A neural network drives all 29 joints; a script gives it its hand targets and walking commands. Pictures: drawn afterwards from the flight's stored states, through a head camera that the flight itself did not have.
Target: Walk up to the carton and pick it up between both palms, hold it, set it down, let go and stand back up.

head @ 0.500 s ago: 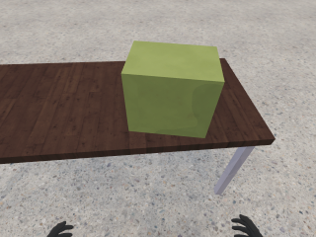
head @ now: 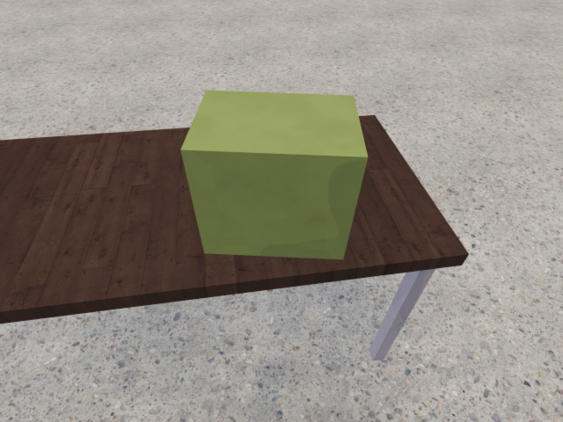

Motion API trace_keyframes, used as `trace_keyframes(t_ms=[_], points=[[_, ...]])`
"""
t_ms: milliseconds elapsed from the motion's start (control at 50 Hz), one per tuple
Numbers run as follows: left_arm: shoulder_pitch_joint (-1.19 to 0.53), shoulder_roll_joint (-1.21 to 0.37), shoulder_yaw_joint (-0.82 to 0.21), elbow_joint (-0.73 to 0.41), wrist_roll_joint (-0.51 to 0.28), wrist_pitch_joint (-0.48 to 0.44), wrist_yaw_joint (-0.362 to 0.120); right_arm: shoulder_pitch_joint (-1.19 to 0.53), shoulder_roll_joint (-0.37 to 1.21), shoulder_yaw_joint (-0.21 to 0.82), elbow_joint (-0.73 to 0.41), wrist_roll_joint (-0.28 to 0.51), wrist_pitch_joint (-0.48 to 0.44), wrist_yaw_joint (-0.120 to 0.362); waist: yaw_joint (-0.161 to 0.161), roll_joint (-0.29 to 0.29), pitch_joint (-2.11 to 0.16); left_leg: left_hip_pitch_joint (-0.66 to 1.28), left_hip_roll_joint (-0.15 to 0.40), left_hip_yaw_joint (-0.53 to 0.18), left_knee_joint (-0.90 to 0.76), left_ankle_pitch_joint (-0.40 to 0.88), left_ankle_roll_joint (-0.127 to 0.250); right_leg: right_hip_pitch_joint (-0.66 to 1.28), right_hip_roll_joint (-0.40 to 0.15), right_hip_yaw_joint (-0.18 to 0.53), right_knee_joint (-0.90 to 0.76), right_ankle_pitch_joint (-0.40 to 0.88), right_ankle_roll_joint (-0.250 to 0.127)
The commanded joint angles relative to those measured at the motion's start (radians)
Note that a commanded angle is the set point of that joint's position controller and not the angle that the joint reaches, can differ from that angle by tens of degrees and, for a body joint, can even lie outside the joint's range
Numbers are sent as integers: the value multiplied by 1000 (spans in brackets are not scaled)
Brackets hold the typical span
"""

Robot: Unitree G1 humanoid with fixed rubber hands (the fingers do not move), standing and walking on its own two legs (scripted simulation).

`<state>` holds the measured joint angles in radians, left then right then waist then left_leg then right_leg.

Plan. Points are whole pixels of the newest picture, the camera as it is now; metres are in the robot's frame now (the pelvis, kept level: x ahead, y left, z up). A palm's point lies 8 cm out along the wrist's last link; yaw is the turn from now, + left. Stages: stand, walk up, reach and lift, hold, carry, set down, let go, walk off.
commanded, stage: walk up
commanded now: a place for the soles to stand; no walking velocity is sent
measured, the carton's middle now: (276, 177) +0.59 -0.01 +0.02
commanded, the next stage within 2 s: none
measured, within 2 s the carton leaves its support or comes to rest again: neither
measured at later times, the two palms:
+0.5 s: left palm out of the picture +0.16 +0.29 -0.13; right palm (416, 364) +0.24 -0.22 -0.08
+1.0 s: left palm (103, 358) +0.26 +0.27 -0.07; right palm (446, 406) +0.19 -0.27 -0.13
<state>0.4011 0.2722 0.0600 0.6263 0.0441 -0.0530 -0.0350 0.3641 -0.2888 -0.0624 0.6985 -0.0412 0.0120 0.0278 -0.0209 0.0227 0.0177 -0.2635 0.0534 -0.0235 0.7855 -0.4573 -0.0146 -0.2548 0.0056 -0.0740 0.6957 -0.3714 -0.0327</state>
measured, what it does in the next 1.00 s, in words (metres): steps on the spot: left foot, then right foot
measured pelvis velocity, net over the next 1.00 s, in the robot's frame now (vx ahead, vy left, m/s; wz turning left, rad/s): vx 0.10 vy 0.01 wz -0.09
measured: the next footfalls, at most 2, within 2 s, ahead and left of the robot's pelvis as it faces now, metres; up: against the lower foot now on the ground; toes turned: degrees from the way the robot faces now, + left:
left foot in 0.34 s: +0.25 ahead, +0.14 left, +0.00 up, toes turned +4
right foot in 0.72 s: +0.19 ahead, -0.12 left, +0.00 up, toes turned +3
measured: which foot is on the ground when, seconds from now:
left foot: up 0.00-0.32, down 0.34-0.76, up 0.78-0.96, down 0.98-1.00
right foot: down 0.00-0.38, up 0.40-0.70, down 0.72-1.00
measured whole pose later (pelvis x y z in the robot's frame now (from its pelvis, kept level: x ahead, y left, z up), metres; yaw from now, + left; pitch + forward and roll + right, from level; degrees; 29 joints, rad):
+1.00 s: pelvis +0.10 +0.01 -0.02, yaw -5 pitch -2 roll +0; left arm 0.22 0.29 0.05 0.58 0.03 0.02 0.00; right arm 0.23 -0.32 -0.04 0.66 -0.01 0.04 -0.01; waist 0.01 0.08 0.10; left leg -0.33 0.03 0.00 0.83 -0.48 -0.02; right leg -0.46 -0.01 0.02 0.82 -0.32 0.01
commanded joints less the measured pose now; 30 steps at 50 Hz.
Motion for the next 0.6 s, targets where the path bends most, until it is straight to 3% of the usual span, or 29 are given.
trace_keyframes(t_ms=[0, 20, 60, 120, 200, 240, 280, 300, 320, 340, 360, 380, 400, 420, 440, 460, 500, 540, 580], points=[[149, 237, 62, -31, 24, -6, 51, -123, -96, -17, -169, -6, -22, -7, 102, -105, 212, -520, 4, -20, 346, -88, 11, 195, -411, 640, -474, 40, -241], [141, 214, 53, -38, 23, -8, 52, -104, -91, -20, -153, -5, -33, -6, 99, -127, 195, -504, 10, -19, 351, -63, 10, 212, -380, 529, -436, 197, -236], [126, 194, 42, -33, 17, -9, 55, -94, -79, -23, -156, -2, -41, 0, 88, -133, 164, -460, 23, -21, 306, -13, 9, 210, -357, 448, -399, 362, -216], [84, 180, 30, -17, 0, -6, 51, -139, -59, -20, -184, 3, -37, 5, 77, -158, 162, -379, 35, 8, 154, 60, -1, 149, -315, 356, -402, 416, -219], [56, 195, 28, -22, -3, -2, 46, -139, -29, -15, -184, 6, -39, 13, 56, -223, 116, -167, 5, 63, -60, 214, 22, 57, -224, 206, -316, 484, -158], [41, 196, 26, -28, -10, 10, 46, -80, -33, -22, -158, -4, -42, 1, 30, -188, 88, 17, -28, 91, -155, 340, 41, -33, -192, 164, -214, 467, -120], [69, 157, 8, -39, -18, 15, 42, 45, -91, -44, -118, -18, -51, -23, -23, -58, 4, 260, -60, 100, -215, 469, 79, -121, -125, 117, -4, 461, -63], [99, 126, -10, -41, -23, 17, 38, 97, -127, -54, -113, -20, -53, -36, -49, 17, -55, 357, 0, 45, -218, 521, 113, -178, -79, 64, 158, 399, -31], [165, 75, -27, -58, -17, 24, 37, 149, -176, -68, -119, -42, -52, -44, -72, 182, -166, 448, 236, -250, -231, 514, 217, -256, -15, 1, 440, 101, 18], [223, 114, -3, -72, -24, 48, 45, 112, -227, -80, -140, -20, -34, -60, -64, 216, -160, 349, 428, -581, -425, 332, 350, -275, 71, 33, 580, -288, 49], [210, 154, 17, -47, -10, 82, 49, 61, -230, -87, -134, 3, -15, -67, -56, 189, -149, 277, 461, -659, -476, 59, 414, -278, 6, 86, 663, -316, 47], [149, 186, 27, -48, 1, 95, 52, 4, -186, -63, -152, 20, -13, -70, -47, 165, -95, 217, 431, -627, -512, 27, 395, -294, -10, 117, 685, -267, 51], [102, 199, 34, -55, 4, 96, 54, -10, -156, -45, -164, 26, -17, -73, -48, 117, -41, 157, 378, -510, -510, 128, 343, -284, -18, 151, 680, -228, 54], [89, 180, 33, -56, 0, 90, 50, -24, -140, -36, -167, 19, -20, -75, -42, 110, -12, 106, 333, -387, -486, 218, 301, -272, -17, 166, 648, -204, 52], [73, 152, 28, -53, -8, 90, 50, -68, -120, -25, -169, 20, -26, -76, -20, 107, 41, -1, 302, -277, -462, 338, 270, -227, -33, 186, 581, -174, 53], [72, 118, 22, -61, -14, 86, 47, -111, -113, -22, -162, 19, -30, -68, 1, 126, 67, -84, 269, -200, -461, 359, 259, -182, -37, 182, 526, -160, 52], [71, 86, 15, -53, -15, 83, 39, -172, -113, -20, -161, 15, -37, -59, 29, 157, 73, -143, 249, -120, -435, 403, 256, -128, -32, 161, 460, -129, 59], [42, 67, 5, -55, -29, 84, 35, -191, -123, -15, -164, 18, -39, -56, 34, 230, 67, -142, 244, -72, -393, 488, 260, -97, -43, 149, 299, -135, 68], [19, 80, 9, -62, -29, 85, 33, -172, -140, -17, -169, 14, -33, -54, 29, 262, 35, -123, 248, -62, -356, 544, 260, -67, -52, 133, 194, -101, 73]])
